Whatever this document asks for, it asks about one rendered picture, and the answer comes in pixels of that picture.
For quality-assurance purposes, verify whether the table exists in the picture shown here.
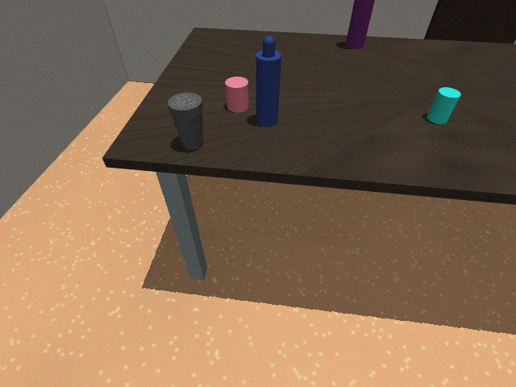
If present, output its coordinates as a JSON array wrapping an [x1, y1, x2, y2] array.
[[102, 27, 516, 281]]

